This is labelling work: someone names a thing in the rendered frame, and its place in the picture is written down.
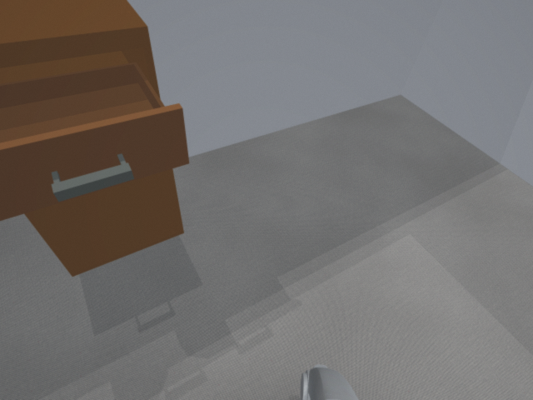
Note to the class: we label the drawer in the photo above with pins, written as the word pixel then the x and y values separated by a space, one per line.
pixel 77 123

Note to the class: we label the cabinet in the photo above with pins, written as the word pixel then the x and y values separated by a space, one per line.
pixel 41 38

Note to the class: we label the handle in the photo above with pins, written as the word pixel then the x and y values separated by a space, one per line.
pixel 91 182

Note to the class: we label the robot right thigh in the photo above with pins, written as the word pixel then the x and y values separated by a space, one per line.
pixel 325 384

